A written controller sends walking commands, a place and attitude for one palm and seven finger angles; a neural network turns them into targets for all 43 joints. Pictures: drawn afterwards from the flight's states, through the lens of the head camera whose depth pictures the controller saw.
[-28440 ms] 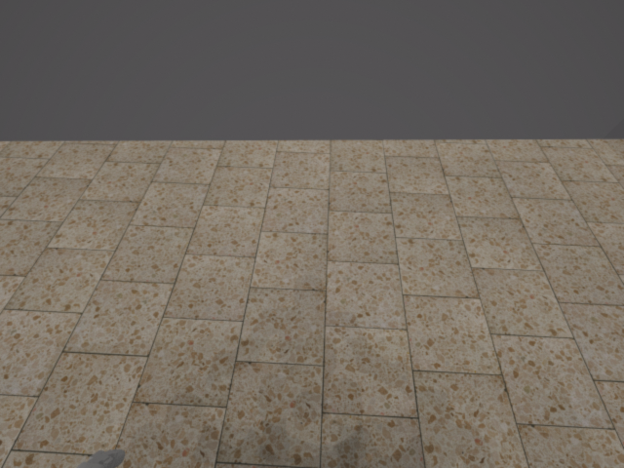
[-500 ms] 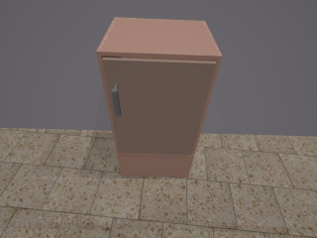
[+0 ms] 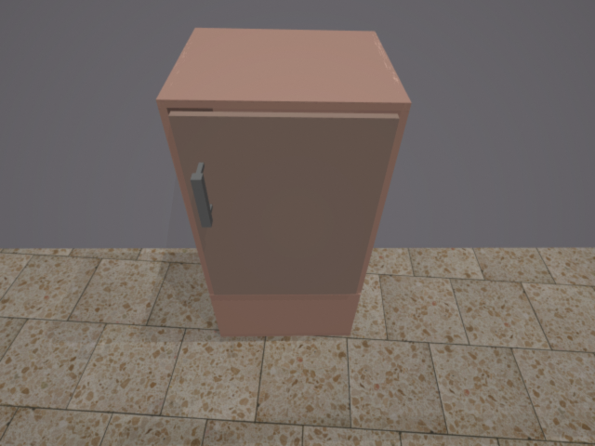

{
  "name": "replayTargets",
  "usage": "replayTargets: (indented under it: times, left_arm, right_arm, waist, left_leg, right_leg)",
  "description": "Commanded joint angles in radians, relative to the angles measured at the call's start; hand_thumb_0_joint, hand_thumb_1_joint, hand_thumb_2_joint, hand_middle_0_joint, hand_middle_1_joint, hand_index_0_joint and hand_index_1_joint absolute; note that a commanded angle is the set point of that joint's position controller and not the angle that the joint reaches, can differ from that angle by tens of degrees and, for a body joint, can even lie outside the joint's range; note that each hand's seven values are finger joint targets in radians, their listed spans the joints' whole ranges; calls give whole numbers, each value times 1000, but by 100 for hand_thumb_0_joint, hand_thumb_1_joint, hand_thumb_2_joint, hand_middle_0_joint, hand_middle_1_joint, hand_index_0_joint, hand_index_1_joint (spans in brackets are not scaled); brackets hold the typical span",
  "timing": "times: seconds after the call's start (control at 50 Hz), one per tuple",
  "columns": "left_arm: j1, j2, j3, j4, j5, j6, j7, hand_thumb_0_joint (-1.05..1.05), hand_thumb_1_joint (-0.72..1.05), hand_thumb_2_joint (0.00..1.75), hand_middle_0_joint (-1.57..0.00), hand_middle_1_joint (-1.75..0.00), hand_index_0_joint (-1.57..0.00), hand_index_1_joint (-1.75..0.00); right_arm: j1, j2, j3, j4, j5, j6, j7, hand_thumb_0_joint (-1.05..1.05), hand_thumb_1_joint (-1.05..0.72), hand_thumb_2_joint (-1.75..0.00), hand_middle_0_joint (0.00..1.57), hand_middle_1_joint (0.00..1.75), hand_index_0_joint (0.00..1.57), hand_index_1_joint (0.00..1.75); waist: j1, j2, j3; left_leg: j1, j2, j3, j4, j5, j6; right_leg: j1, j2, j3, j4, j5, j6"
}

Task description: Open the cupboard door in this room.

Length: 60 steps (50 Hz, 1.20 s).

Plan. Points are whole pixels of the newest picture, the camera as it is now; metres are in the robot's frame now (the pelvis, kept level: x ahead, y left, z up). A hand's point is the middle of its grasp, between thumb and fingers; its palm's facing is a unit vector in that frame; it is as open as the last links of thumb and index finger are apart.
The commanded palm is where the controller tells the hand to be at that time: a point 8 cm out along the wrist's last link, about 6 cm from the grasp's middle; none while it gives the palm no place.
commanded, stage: shuffle to correct the standing spot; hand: left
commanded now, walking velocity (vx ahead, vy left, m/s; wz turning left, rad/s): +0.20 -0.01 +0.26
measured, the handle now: (203, 195) +0.60 +0.24 -0.03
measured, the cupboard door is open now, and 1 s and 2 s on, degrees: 0 0 0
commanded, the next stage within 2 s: come to a stop and stand still in 0.12 s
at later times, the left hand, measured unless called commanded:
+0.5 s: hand out of the picture +0.10 +0.19 -0.17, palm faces +0.05 -0.98 -0.19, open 7.4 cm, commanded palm none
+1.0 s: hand out of the picture +0.12 +0.21 -0.17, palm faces +0.02 -0.98 -0.22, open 7.3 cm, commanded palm none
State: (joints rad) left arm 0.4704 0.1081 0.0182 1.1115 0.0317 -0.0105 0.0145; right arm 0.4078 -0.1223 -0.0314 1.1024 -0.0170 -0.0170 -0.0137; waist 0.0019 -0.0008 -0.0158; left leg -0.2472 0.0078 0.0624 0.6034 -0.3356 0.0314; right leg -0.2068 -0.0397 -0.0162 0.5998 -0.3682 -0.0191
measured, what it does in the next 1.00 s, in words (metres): steps on the spot: right foot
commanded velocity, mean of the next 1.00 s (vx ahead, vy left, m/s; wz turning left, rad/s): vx -0.02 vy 0.00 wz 0.01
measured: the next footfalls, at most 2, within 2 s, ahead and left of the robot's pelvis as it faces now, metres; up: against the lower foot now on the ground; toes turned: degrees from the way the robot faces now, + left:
right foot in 0.56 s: +0.17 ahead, -0.11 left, +0.00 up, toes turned +0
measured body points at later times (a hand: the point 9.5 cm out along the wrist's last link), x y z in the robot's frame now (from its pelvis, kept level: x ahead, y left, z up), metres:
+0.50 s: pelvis +0.09 +0.01 +0.01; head +0.11 +0.02 +0.46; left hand +0.10 +0.24 -0.15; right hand +0.13 -0.22 -0.15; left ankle +0.11 +0.11 -0.73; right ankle +0.12 -0.11 -0.71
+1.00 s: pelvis +0.06 +0.02 +0.00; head +0.05 +0.03 +0.45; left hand +0.12 +0.26 -0.15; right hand +0.09 -0.21 -0.15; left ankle +0.06 +0.11 -0.73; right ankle +0.13 -0.11 -0.73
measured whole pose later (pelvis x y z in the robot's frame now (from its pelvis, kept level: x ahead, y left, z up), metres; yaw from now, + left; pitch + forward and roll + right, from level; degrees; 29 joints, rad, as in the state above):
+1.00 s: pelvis +0.06 +0.02 +0.00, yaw +1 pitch -3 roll +0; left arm 0.23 0.19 0.01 0.99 0.02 0.03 0.04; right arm 0.31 -0.16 -0.03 0.97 -0.03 0.02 0.00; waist -0.02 -0.02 0.02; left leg -0.24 -0.01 0.09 0.60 -0.32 0.04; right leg -0.33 -0.06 -0.07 0.59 -0.24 0.00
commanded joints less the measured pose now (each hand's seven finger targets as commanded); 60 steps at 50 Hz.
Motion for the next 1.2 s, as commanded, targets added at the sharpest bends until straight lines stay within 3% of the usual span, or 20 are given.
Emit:
replayTargets:
  times: [0.0, 0.02, 0.06, 0.18, 0.2, 0.22, 0.24, 0.28, 0.36, 0.5, 0.56, 0.62, 0.7, 0.8, 0.82, 0.86, 0.9, 0.94, 1.0, 1.18]
  left_arm:
    - [151, 102, 33, -13, -4, -40, 13, 0, 90, 90, -20, -30, -20, -30]
    - [213, 158, 48, 7, -6, -48, 24, 0, 90, 90, -20, -30, -20, -30]
    - [242, 159, 56, 12, 2, -56, 34, 0, 90, 90, -20, -30, -20, -30]
    - [2, 135, 40, -39, -6, -39, 22, 0, 90, 90, -20, -30, -20, -30]
    - [5, 111, 35, -43, -8, -34, 16, 0, 90, 90, -20, -30, -20, -30]
    - [5, 69, 29, -70, -12, -29, 12, 0, 90, 90, -20, -30, -20, -30]
    - [-37, 80, 22, -111, -7, -29, 13, 0, 90, 90, -20, -30, -20, -30]
    - [-83, 52, 19, -94, -2, -15, 18, 0, 90, 90, -20, -30, -20, -30]
    - [-4, 27, 7, -51, -15, 23, 14, 0, 90, 90, -20, -30, -20, -30]
    - [-50, 90, 26, -111, -2, 30, 17, 0, 90, 90, -20, -30, -20, -30]
    - [-112, 192, 35, -145, -2, 10, 24, 0, 90, 90, -20, -30, -20, -30]
    - [-186, 200, 38, -162, -5, 6, 31, 0, 90, 90, -20, -30, -20, -30]
    - [-219, 217, 52, -175, -3, 12, 34, 0, 90, 90, -20, -30, -20, -30]
    - [-243, 140, 41, -186, -18, 30, 23, 0, 90, 90, -20, -30, -20, -30]
    - [-102, 185, 26, -121, -28, 17, 61, 0, 90, 90, -20, -30, -20, -30]
    - [-187, 253, 27, -167, -9, -13, 44, 0, 90, 90, -20, -30, -20, -30]
    - [-267, 226, 26, -206, -9, 6, 37, 0, 90, 90, -20, -30, -20, -30]
    - [-258, 196, 17, -213, -8, 26, 28, 0, 90, 90, -20, -30, -20, -30]
    - [-177, 151, 9, -181, -4, 27, 18, 0, 90, 90, -20, -30, -20, -30]
    - [-129, 149, -2, -141, -6, 7, 12, 0, 90, 90, -20, -30, -20, -30]
  right_arm:
    - [-49, -90, -15, -73, 11, -25, -7, 0, -90, -90, 20, 30, 20, 30]
    - [-96, -57, -9, -103, 7, -29, 0, 0, -90, -90, 20, 30, 20, 30]
    - [-204, -61, -12, -148, 2, -36, 8, 0, -90, -90, 20, 30, 20, 30]
    - [-33, -42, -13, -83, 4, -32, 21, 0, -90, -90, 20, 30, 20, 30]
    - [70, -107, -27, -51, -1, -34, 12, 0, -90, -90, 20, 30, 20, 30]
    - [170, -216, -52, -30, -14, -37, 0, 0, -90, -90, 20, 30, 20, 30]
    - [202, -258, -55, -37, -8, -31, -6, 0, -90, -90, 20, 30, 20, 30]
    - [37, -186, -28, -67, -6, -31, -19, 0, -90, -90, 20, 30, 20, 30]
    - [-117, -151, -1, -93, -1, -36, -33, 0, -90, -90, 20, 30, 20, 30]
    - [-141, -164, -41, -101, 1, 7, -30, 0, -90, -90, 20, 30, 20, 30]
    - [-101, -78, -33, -110, 11, 33, -14, 0, -90, -90, 20, 30, 20, 30]
    - [-100, -71, -31, -99, 7, 52, -11, 0, -90, -90, 20, 30, 20, 30]
    - [-79, -69, -26, -92, 10, 46, -12, 0, -90, -90, 20, 30, 20, 30]
    - [-89, -141, -27, -95, -3, 26, -14, 0, -90, -90, 20, 30, 20, 30]
    - [-241, -177, -32, -188, 18, 7, -6, 0, -90, -90, 20, 30, 20, 30]
    - [-68, -100, -15, -187, 7, 17, 2, 0, -90, -90, 20, 30, 20, 30]
    - [-36, -108, -15, -167, -1, 18, 5, 0, -90, -90, 20, 30, 20, 30]
    - [-78, -140, -12, -195, -11, 13, 6, 0, -90, -90, 20, 30, 20, 30]
    - [-145, -185, -14, -229, -5, 9, 1, 0, -90, -90, 20, 30, 20, 30]
    - [-105, -185, -3, -182, -3, 5, 0, 0, -90, -90, 20, 30, 20, 30]
  waist:
    - [60, -144, 170]
    - [76, -283, 154]
    - [99, -151, 143]
    - [-58, -134, 133]
    - [-94, -17, 92]
    - [-115, 221, 42]
    - [-115, 203, 19]
    - [-55, 91, 137]
    - [20, 130, 35]
    - [27, 64, 38]
    - [-12, -142, 9]
    - [-11, -176, 3]
    - [-4, -155, -7]
    - [16, 86, 11]
    - [66, 82, 28]
    - [-35, -131, -98]
    - [-46, 16, 8]
    - [-23, 191, 136]
    - [21, 48, 159]
    - [1, 23, 120]
  left_leg:
    - [-295, 25, -54, 6, -54, 33]
    - [-417, -17, 45, 181, -107, 8]
    - [-526, 34, -3, 365, -200, 8]
    - [71, -7, 96, -46, 117, 6]
    - [230, 58, -13, -109, 67, 25]
    - [310, 309, -359, -263, 53, 118]
    - [273, 439, -520, -360, 92, 201]
    - [46, 404, -374, -359, 281, 194]
    - [-10, 290, -77, -282, 706, 138]
    - [-30, 229, -52, -159, 442, 70]
    - [-59, 49, 48, 2, 27, -32]
    - [-71, 30, -9, 203, -150, -43]
    - [-66, 23, -16, 88, -123, -55]
    - [-11, 181, -162, -265, 238, 24]
    - [-74, 149, -42, -45, 134, -17]
    - [-4, 21, -20, -13, -92, -47]
    - [40, 35, -48, -118, -23, -27]
    - [-144, 129, -178, -298, -134, 12]
    - [-260, 147, -213, -369, -226, 35]
    - [-150, 113, -195, -372, -218, 25]
  right_leg:
    - [140, -124, 179, -229, 57, -83]
    - [231, -263, 337, -312, 157, -140]
    - [309, -349, 366, -292, 408, -224]
    - [-143, -155, 29, -181, 212, -82]
    - [-239, -98, -13, -11, 179, -47]
    - [-373, 8, -103, 259, -36, 15]
    - [-404, 18, -51, 465, -221, 8]
    - [-382, -61, 18, 551, -126, 10]
    - [-126, -60, -7, 244, -2, 46]
    - [3, -31, -32, -94, 254, 31]
    - [-21, -231, 189, -196, 553, -84]
    - [-50, -279, 213, -267, 529, -177]
    - [14, -261, 173, -222, 585, -177]
    - [-29, -55, 18, -116, 211, 1]
    - [24, -125, 63, -112, 309, -23]
    - [-3, -259, 192, -198, 252, -103]
    - [-166, -160, 110, -185, -97, -71]
    - [-147, -42, -6, -88, -57, -14]
    - [-11, -10, -31, -46, 90, -2]
    - [-30, -29, 24, -138, 88, -4]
